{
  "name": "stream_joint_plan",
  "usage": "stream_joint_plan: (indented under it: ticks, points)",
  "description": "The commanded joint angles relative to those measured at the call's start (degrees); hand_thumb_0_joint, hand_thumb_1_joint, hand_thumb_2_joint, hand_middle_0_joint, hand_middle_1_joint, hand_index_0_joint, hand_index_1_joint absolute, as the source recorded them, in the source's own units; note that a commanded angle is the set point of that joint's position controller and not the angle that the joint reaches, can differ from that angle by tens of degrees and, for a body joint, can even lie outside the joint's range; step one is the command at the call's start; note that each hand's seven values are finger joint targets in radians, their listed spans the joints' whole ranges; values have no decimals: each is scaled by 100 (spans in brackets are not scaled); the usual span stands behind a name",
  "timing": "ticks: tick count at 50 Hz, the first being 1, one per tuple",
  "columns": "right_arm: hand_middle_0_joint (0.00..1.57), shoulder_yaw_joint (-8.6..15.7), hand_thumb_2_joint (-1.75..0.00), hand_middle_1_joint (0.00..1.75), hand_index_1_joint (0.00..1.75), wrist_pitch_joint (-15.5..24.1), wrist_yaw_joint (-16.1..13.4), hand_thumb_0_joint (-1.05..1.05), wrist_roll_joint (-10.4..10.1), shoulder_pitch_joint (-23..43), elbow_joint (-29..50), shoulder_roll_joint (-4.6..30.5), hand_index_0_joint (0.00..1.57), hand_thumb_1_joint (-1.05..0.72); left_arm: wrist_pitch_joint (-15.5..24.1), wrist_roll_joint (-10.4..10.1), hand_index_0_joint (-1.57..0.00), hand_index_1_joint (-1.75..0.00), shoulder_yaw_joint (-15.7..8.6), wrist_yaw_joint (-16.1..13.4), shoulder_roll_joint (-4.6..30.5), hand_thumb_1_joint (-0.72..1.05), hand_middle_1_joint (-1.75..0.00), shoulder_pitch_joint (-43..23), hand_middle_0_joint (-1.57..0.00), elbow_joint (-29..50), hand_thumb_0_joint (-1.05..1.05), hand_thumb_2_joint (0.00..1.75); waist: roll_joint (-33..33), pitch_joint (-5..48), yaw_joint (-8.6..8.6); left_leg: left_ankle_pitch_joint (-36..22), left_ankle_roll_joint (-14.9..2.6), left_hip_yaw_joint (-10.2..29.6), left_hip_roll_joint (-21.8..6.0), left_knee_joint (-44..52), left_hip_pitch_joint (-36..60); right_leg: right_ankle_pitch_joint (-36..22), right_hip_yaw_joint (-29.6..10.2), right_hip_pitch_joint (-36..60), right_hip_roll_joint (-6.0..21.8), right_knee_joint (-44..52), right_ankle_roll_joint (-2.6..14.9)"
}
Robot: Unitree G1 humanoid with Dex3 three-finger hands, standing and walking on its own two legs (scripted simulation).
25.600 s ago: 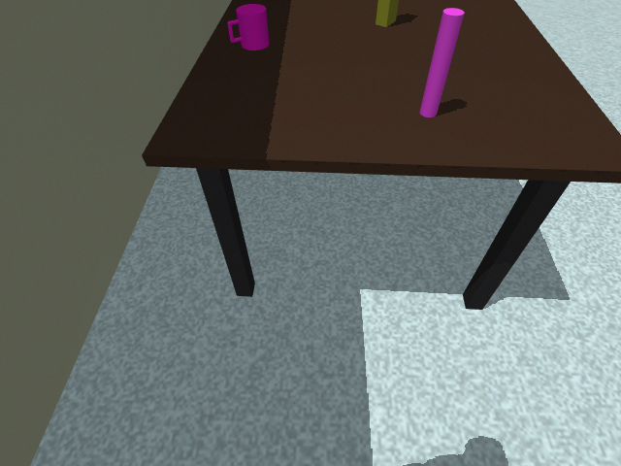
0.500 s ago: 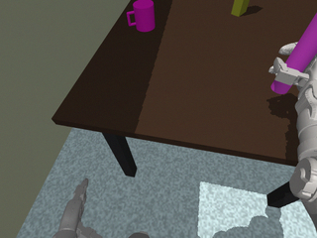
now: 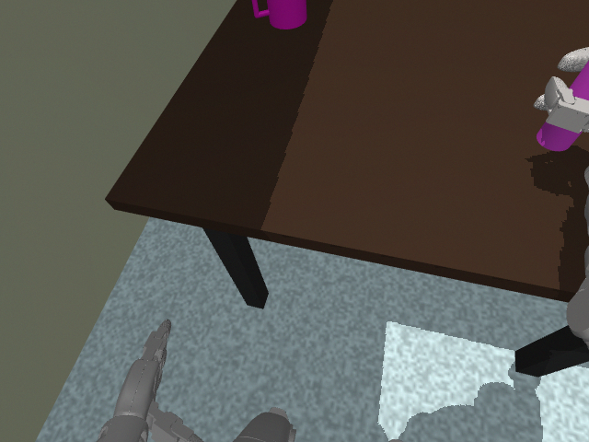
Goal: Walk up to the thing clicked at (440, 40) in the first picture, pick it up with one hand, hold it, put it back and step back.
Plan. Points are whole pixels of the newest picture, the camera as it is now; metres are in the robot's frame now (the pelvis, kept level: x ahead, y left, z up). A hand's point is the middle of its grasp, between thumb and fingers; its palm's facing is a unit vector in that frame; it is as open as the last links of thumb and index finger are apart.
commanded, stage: lower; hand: right
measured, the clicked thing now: out of the picture +0.54 -0.22 +0.20
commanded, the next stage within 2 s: loosen in 1.06 s
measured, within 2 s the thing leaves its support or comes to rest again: rests again in 0.92 s
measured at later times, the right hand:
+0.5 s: hand (548, 121) +0.55 -0.21 +0.11, palm faces +0.20 +0.98 +0.01, open 5.0 cm
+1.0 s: hand (538, 137) +0.56 -0.21 +0.08, palm faces +0.21 +0.98 +0.01, open 5.0 cm
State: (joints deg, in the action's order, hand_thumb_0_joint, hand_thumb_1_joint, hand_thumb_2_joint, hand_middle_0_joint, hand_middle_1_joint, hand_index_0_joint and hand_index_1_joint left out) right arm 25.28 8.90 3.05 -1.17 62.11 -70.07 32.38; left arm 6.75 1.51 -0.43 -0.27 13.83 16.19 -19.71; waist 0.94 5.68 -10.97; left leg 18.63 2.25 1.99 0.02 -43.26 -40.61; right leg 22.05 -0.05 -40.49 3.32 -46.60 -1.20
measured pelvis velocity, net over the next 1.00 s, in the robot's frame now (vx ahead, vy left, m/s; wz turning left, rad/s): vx -0.01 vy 0.00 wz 0.01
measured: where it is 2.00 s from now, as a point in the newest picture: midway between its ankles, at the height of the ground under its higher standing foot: outside the picture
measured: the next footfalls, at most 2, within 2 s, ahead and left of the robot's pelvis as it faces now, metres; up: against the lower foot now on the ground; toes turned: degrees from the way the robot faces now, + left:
none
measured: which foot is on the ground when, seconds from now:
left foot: down 0.00-1.00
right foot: down 0.00-1.00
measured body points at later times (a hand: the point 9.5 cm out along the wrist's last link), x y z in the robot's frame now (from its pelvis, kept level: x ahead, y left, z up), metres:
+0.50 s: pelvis +0.00 +0.00 -0.02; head +0.11 -0.03 +0.41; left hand +0.14 +0.27 -0.05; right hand +0.54 -0.26 +0.11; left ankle +0.02 +0.15 -0.70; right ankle +0.00 -0.13 -0.70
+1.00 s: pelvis -0.01 +0.00 -0.04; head +0.12 -0.03 +0.39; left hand +0.13 +0.27 -0.05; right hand +0.54 -0.26 +0.08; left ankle +0.02 +0.15 -0.70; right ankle +0.00 -0.13 -0.70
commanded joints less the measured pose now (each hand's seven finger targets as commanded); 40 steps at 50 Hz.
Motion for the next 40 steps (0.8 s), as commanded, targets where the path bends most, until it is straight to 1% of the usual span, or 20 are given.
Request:
stream_joint_plan:
  ticks: [1,3,6,8,10,12,14,17,20,23,25,26,28,30,31,33,35,36,37,40]
  points:
    - [140,132,-131,142,142,603,-37,0,0,3620,1701,1862,141,-66,268,-23,-4,-5,-455,-108,899,-57,-4,-300,-6,1299,0,6,765,3298,-41,-2032,-195,-270,176,252,1243,-2055,50,1825,-178,282,130]
    - [140,7,-130,141,141,520,7,0,1,2908,789,1489,140,-70,201,9,-5,-6,-342,-66,739,-56,-5,307,-6,700,0,6,685,2457,-98,-1722,-215,-326,214,246,761,-1837,17,1483,-162,282,115]
    - [139,197,-130,141,141,698,-21,0,52,3354,1196,1880,140,-66,258,30,-5,-5,-536,-91,973,-57,-4,-229,-5,1452,0,6,618,3121,-187,-1964,-193,-258,178,121,1001,-1893,27,1439,-166,89,163]
    - [137,177,-128,138,139,693,-6,0,66,3067,841,1805,137,-64,202,33,-5,-5,-450,-61,848,-56,-5,108,-6,1182,0,6,557,2688,-154,-1797,-191,-254,171,66,900,-1611,49,1032,-191,48,182]
    - [138,91,-128,139,139,805,49,0,38,3388,1258,1654,138,-67,240,38,-5,-6,-339,-28,731,-56,-5,-108,-6,1524,0,6,932,3220,-155,-1903,-226,-270,201,-60,728,-2059,-23,1503,-150,-35,115]
    - [139,299,-129,140,140,868,17,0,83,3624,1566,2078,139,-69,232,80,-5,-6,-594,-80,996,-56,-5,82,-5,1515,0,6,1130,3702,-190,-2160,-241,-300,213,-208,670,-2573,-57,1829,-115,-217,84]
    - [138,174,-128,139,139,783,49,0,74,3043,939,1754,138,-68,156,81,-5,-6,-464,-18,829,-56,-5,413,-5,1203,0,7,1025,3032,-218,-2075,-257,-292,210,-214,552,-2340,-40,1311,-157,-235,93]
    - [139,300,-129,140,140,943,-4,0,105,3883,1818,2064,139,-68,228,104,-4,-6,-552,-45,977,-57,-5,-343,-5,1829,0,7,1289,4008,-249,-2266,-258,-253,192,-345,752,-2519,-52,1577,-123,-385,94]
    - [141,146,-132,143,143,840,35,0,119,2949,868,1640,141,-68,132,90,-4,-6,-352,4,706,-57,-5,362,-5,1173,0,7,1239,3051,-305,-1965,-268,-317,237,-370,247,-2382,-83,1173,-113,-404,83]
    - [143,354,-133,145,145,985,-38,0,172,3661,1612,2195,143,-69,200,126,-4,-6,-468,-36,983,-57,-5,-345,-5,2086,0,7,1376,4082,-304,-2095,-272,-343,250,-473,539,-2639,-121,1590,-77,-483,65]
    - [143,297,-134,145,145,893,-8,0,173,2928,814,1918,144,-69,71,127,-4,-6,-582,-17,944,-57,-5,530,-5,1320,0,7,1239,3202,-396,-2001,-280,-368,264,-460,247,-2444,-100,1159,-102,-496,64]
    - [144,254,-133,145,145,881,21,0,141,2850,816,1776,144,-71,56,117,-4,-6,-369,19,754,-56,-5,593,-5,1198,0,6,1353,2995,-391,-1970,-278,-338,267,-452,77,-2510,-99,1111,-93,-522,58]
    - [145,364,-135,147,147,1045,-22,0,202,3708,1726,2152,145,-70,164,131,-4,-5,-461,-6,885,-57,-4,-281,-5,2146,0,6,1344,3988,-411,-2162,-263,-299,242,-539,443,-2459,-102,1327,-92,-631,110]
    - [144,402,-135,146,146,946,-49,0,201,3081,935,2145,144,-70,103,121,-4,-6,-668,-50,1084,-57,-5,123,-5,1810,0,7,1033,3296,-458,-1952,-262,-348,234,-545,436,-1933,-68,743,-119,-591,126]
    - [143,327,-134,145,145,915,-31,0,208,2893,854,1987,143,-69,55,109,-5,-6,-529,-9,920,-56,-5,398,-5,1595,0,6,1118,3043,-444,-1795,-266,-346,247,-548,231,-1803,-85,656,-121,-551,128]
    - [144,327,-134,145,145,1018,-45,0,230,3473,1374,2024,144,-70,126,111,-5,-5,-456,-2,826,-56,-5,-51,-5,2181,0,6,1298,3700,-450,-1837,-249,-326,251,-545,234,-2049,-109,1156,-99,-647,129]
    - [144,398,-135,146,146,1032,-64,0,236,3562,1476,2207,145,-70,120,138,-5,-5,-592,-38,998,-56,-5,98,-5,2114,0,6,1300,3772,-485,-1925,-265,-349,255,-628,287,-2060,-106,1019,-99,-696,107]
    - [143,304,-134,145,145,924,-56,0,260,2868,624,1969,143,-69,73,126,-4,-6,-490,-10,863,-57,-5,346,-5,1840,0,6,1178,3107,-476,-1787,-267,-361,255,-636,91,-1888,-89,671,-116,-693,121]
    - [142,254,-132,143,143,937,-47,0,251,2997,809,1903,142,-69,30,125,-5,-5,-455,20,769,-56,-5,533,-5,1591,0,6,1250,2911,-444,-1652,-273,-342,258,-601,7,-1708,-91,549,-133,-660,125]
    - [144,316,-134,145,145,1090,-79,0,287,3763,1511,2128,144,-69,130,172,-5,-5,-420,-10,845,-56,-5,-161,-5,2337,0,6,1531,3875,-473,-1790,-272,-348,256,-726,95,-2091,-127,1095,-64,-795,103]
